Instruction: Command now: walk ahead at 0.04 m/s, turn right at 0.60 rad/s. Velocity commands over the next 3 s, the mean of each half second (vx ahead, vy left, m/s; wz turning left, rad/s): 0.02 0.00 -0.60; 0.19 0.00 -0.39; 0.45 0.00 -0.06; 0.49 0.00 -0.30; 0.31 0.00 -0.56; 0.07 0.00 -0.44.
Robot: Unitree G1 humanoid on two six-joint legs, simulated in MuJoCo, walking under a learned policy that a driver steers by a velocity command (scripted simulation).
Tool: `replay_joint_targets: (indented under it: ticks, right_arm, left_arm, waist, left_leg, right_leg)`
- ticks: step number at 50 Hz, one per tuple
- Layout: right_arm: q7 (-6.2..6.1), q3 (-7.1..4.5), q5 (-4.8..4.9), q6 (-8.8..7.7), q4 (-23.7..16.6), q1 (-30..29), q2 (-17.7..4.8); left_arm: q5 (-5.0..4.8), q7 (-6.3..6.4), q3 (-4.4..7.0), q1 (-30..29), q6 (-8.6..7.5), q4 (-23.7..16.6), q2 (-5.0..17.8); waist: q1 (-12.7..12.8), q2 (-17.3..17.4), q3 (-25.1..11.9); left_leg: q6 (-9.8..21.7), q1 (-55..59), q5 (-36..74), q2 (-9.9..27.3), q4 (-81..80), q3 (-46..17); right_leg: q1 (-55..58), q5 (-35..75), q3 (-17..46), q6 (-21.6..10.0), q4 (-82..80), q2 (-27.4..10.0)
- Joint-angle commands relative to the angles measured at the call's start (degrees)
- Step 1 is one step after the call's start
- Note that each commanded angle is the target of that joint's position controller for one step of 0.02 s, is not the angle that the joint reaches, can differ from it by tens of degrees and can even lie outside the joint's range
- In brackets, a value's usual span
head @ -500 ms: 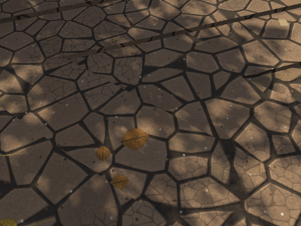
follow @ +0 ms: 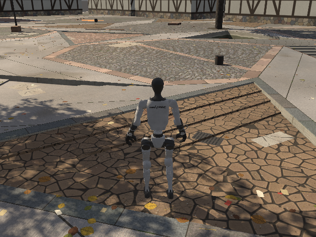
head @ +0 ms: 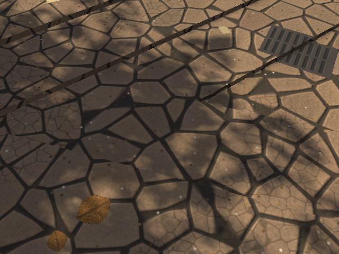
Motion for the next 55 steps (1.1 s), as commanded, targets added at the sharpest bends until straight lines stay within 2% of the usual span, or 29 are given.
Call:
replay_joint_targets:
  ticks: [1, 5, 8, 9, 10, 11, 12, 13, 14, 15, 17, 22, 28, 31, 32, 33, 34, 35, 36, 37, 39, 42, 45, 47, 50, 52, 53, 54, 55]
  right_arm:
    - [-0.49, -2.84, 0.28, -0.04, -3.7, -2.2, -10.1]
    - [-0.32, -3.35, 1.20, 0.97, -2.9, -1.7, -11.7]
    - [-0.29, -3.32, 2.43, 1.65, -1.5, -1.4, -10.9]
    - [0.01, -2.92, 2.55, 1.87, -0.4, 0.8, -8.6]
    - [0.62, -1.99, 0.27, 1.74, -1.9, 2.2, -5.5]
    - [0.02, -2.87, 0.55, 1.01, -4.7, -5.7, -7.9]
    - [-0.37, -3.37, 1.52, 0.86, -4.8, -6.3, -9.3]
    - [-0.79, -3.76, 1.57, 1.04, -3.5, -3.6, -9.7]
    - [-1.25, -3.99, 0.96, 1.28, -1.8, -1.7, -9.7]
    - [-1.33, -4.13, 0.55, 1.36, -1.4, -0.4, -9.7]
    - [-0.88, -3.97, 1.02, 1.11, -1.6, 0.1, -8.9]
    - [-0.15, -2.89, 1.45, 0.67, -2.9, -2.8, -6.9]
    - [1.33, -2.76, 2.01, -0.33, -3.4, -2.0, -7.7]
    - [2.09, -2.99, 1.99, -1.02, -3.3, 0.8, -8.0]
    - [2.23, -3.18, 1.77, -1.24, -2.6, 3.6, -8.2]
    - [2.18, -3.67, 1.19, -1.22, -1.9, 6.5, -10.0]
    - [1.87, -3.83, 0.48, -0.78, -2.3, 7.4, -12.3]
    - [2.23, -4.53, -0.45, -1.17, -1.4, 9.3, -15.5]
    - [2.06, -3.93, 0.38, -1.89, -2.6, 7.1, -12.6]
    - [1.62, -3.31, 1.20, -2.13, -2.6, 5.7, -10.4]
    - [0.88, -2.65, 2.11, -2.38, -2.0, 6.6, -8.9]
    - [0.49, -2.57, 1.80, -2.80, -0.8, 10.3, -9.4]
    - [0.61, -2.80, 2.29, -2.95, 0.1, 12.4, -11.0]
    - [1.00, -2.98, 2.56, -2.99, 0.8, 13.7, -12.4]
    - [1.79, -2.99, 3.29, -3.29, 1.1, 14.8, -13.2]
    - [2.07, -2.72, 3.94, -2.88, 1.4, 14.6, -12.9]
    - [2.08, -2.29, 3.73, -2.89, 1.6, 14.9, -12.0]
    - [2.14, -1.43, 3.20, -3.24, 1.4, 14.6, -9.7]
    - [2.31, 0.27, 1.85, -4.37, -1.7, 15.7, -4.9]
  left_arm:
    - [0.30, -0.38, 0.39, 3.0, -0.62, -4.1, 2.5]
    - [0.32, -1.66, 0.84, 3.3, -0.68, -4.5, 4.1]
    - [0.66, -2.18, 1.76, 7.4, -0.59, -2.8, 4.4]
    - [1.10, -1.88, 2.57, 9.2, -0.62, -2.7, 6.6]
    - [1.16, -0.80, 3.84, 8.9, -0.73, -4.4, 13.5]
    - [3.23, -1.17, 3.70, 8.2, -1.98, -5.6, 14.9]
    - [3.69, -1.31, 3.20, 5.3, -3.25, -5.8, 13.2]
    - [2.60, -1.14, 2.69, 1.9, -3.96, -6.1, 11.2]
    - [1.60, -0.91, 1.95, 0.1, -4.08, -6.4, 8.8]
    - [1.11, -0.57, 1.45, -0.9, -3.97, -6.6, 7.8]
    - [1.21, -0.09, 0.86, 0.2, -3.73, -6.7, 6.6]
    - [0.89, 0.62, 1.45, 2.3, -2.92, -6.5, 7.9]
    - [0.75, -0.35, 1.80, 0.6, -1.68, -7.9, 8.8]
    - [-0.13, -0.49, 1.74, -1.8, -1.35, -8.6, 8.6]
    - [-0.73, -0.30, 1.52, -3.1, -1.28, -8.9, 8.2]
    - [-0.43, -0.07, 0.78, -2.4, -1.34, -9.1, 6.0]
    - [0.82, -0.12, -0.56, 2.0, -1.44, -8.2, 1.2]
    - [0.40, 0.19, 0.86, 0.7, -2.45, -10.2, 5.8]
    - [0.85, 0.28, 1.67, -0.1, -3.18, -9.1, 8.9]
    - [0.97, 0.02, 1.89, -0.3, -3.38, -8.1, 9.2]
    - [1.18, -0.41, 1.27, 0.5, -3.56, -6.6, 6.3]
    - [0.79, -1.47, 0.17, -2.7, -5.35, -6.9, 3.4]
    - [0.75, -1.86, -1.05, -6.6, -6.77, -7.6, 1.0]
    - [0.32, -2.26, -1.28, -7.6, -7.45, -7.8, 0.9]
    - [-0.02, -2.96, -0.89, -6.3, -8.20, -7.3, 2.4]
    - [-0.25, -3.20, -0.55, -2.4, -8.43, -6.0, 2.7]
    - [-0.44, -2.98, 0.30, 2.2, -8.37, -4.5, 4.0]
    - [-0.54, -2.51, 1.48, 9.5, -8.37, -3.0, 6.5]
    - [0.61, -1.97, 3.05, 16.6, -8.06, -2.4, 13.6]
  waist:
    - [0.3, 9.3, -11.6]
    - [0.3, 10.4, -12.6]
    - [2.6, 8.8, -11.5]
    - [2.9, 2.2, -8.9]
    - [0.1, -15.9, -6.5]
    - [4.0, -13.5, -6.6]
    - [2.4, -8.9, -5.8]
    - [0.2, -7.3, -5.8]
    - [-0.3, -6.1, -7.0]
    - [-0.9, -6.7, -7.8]
    - [-1.0, -6.1, -9.5]
    - [0.9, -7.1, -9.4]
    - [1.5, -7.9, -10.1]
    - [-0.3, -8.3, -10.8]
    - [-2.0, -7.6, -11.8]
    - [-2.5, -4.2, -13.2]
    - [0.0, 9.4, -14.2]
    - [-0.2, 18.0, -8.2]
    - [-0.6, 12.4, -5.0]
    - [-0.2, 10.4, -3.2]
    - [-0.7, 9.6, -1.9]
    - [-2.6, 8.5, -1.8]
    - [-4.7, 9.3, -1.9]
    - [-5.2, 9.8, -1.7]
    - [-4.3, 9.8, -2.4]
    - [-1.2, 8.8, -2.9]
    - [1.3, 7.7, -4.8]
    - [5.2, 4.7, -8.8]
    - [6.1, -10.7, -16.4]
  left_leg:
    - [12.4, 9.1, 8.2, 15.2, -10.0, -9.9]
    - [11.1, 9.9, 3.3, 16.6, -9.4, -6.8]
    - [5.5, 5.4, -6.8, 15.1, -3.5, -2.8]
    - [0.9, -1.2, -13.3, 11.8, 5.2, 0.9]
    - [-5.4, -15.9, -29.6, 2.6, 23.9, 6.5]
    - [-4.6, -19.4, -32.0, -1.0, 32.9, -4.6]
    - [-3.5, -19.7, -26.8, 0.0, 36.7, -7.2]
    - [-3.1, -19.5, -21.3, 0.8, 37.2, -7.9]
    - [-3.5, -18.7, -18.3, 1.4, 37.8, -8.3]
    - [-4.1, -17.1, -16.1, 1.1, 39.4, -8.1]
    - [-4.9, -15.3, -13.6, 0.0, 40.6, -8.2]
    - [-6.2, -13.8, -12.9, -1.1, 27.0, -8.9]
    - [-5.4, -4.9, -17.2, -3.2, 16.2, -9.2]
    - [-3.9, 0.9, -13.7, -3.6, 5.9, -9.0]
    - [-2.8, 6.9, -7.4, -3.1, -1.6, -8.2]
    - [-0.4, 15.4, -3.1, 2.4, -5.0, -11.5]
    - [4.4, 22.7, -3.8, 14.3, -8.0, -24.0]
    - [13.5, 18.8, -13.7, 20.8, -11.9, -39.2]
    - [14.4, 17.3, -23.8, 20.4, -13.1, -38.1]
    - [11.8, 16.5, -28.0, 17.0, -13.6, -33.3]
    - [9.4, 18.4, -26.7, 13.9, -14.8, -28.6]
    - [9.4, 18.4, -18.7, 11.7, -16.5, -21.9]
    - [9.4, 16.2, -12.1, 10.7, -16.9, -17.3]
    - [9.4, 14.0, -9.9, 10.9, -16.4, -15.5]
    - [9.8, 12.0, -7.8, 12.6, -14.1, -15.1]
    - [8.6, 9.9, -6.2, 12.7, -10.1, -14.8]
    - [7.3, 7.8, -0.6, 11.4, -4.9, -13.3]
    - [4.8, 3.6, 2.5, 8.0, 6.8, -9.3]
    - [-0.1, -13.2, -10.6, 0.6, 29.6, -2.4]
  right_leg:
    - [4.1, 4.2, -1.5, -0.5, -8.1, -2.8]
    - [9.6, 7.9, -4.2, -2.3, -16.8, -2.3]
    - [18.6, 13.9, -6.0, -6.2, -29.4, -0.1]
    - [22.6, 17.2, 1.6, -9.4, -37.1, -3.4]
    - [27.2, 29.6, 24.1, -16.6, -42.6, -18.2]
    - [19.6, 26.8, 30.2, -22.9, -46.3, -20.9]
    - [18.9, 24.0, 25.6, -20.9, -46.6, -18.2]
    - [18.8, 23.5, 21.4, -17.6, -45.6, -15.5]
    - [19.7, 24.6, 18.9, -15.6, -44.5, -13.8]
    - [19.1, 28.6, 17.3, -15.1, -43.7, -12.6]
    - [20.1, 33.1, 16.2, -15.4, -42.8, -11.3]
    - [24.0, 33.2, 18.3, -15.7, -40.6, -9.9]
    - [21.5, 37.6, 25.2, -17.0, -37.6, -9.5]
    - [21.5, 38.7, 27.8, -15.4, -35.3, -7.7]
    - [18.7, 30.8, 27.1, -13.6, -34.6, -5.8]
    - [12.5, 17.2, 23.9, -10.6, -31.0, -3.0]
    - [2.8, -4.2, 13.4, -6.6, -17.2, 5.4]
    - [-10.0, -9.8, 8.9, -5.0, -9.5, 8.3]
    - [-12.1, -4.6, 10.0, -4.0, -3.2, 3.9]
    - [-13.0, 0.2, 9.4, -3.3, -2.0, 3.0]
    - [-14.7, 6.1, 8.2, -1.7, -1.4, 1.9]
    - [-13.4, 12.1, 2.4, -1.1, -6.2, -0.3]
    - [-7.3, 15.0, -1.5, -0.8, -16.7, -2.0]
    - [-2.1, 14.4, -3.0, -1.3, -22.8, -1.6]
    - [4.7, 15.5, -4.1, -2.7, -26.5, -1.3]
    - [12.8, 16.9, -5.4, -4.7, -32.8, 0.0]
    - [20.5, 16.6, -5.7, -6.1, -35.3, 1.1]
    - [30.7, 16.0, -1.1, -8.4, -36.9, -2.4]
    - [46.9, 11.9, 21.2, -16.1, -39.4, -18.0]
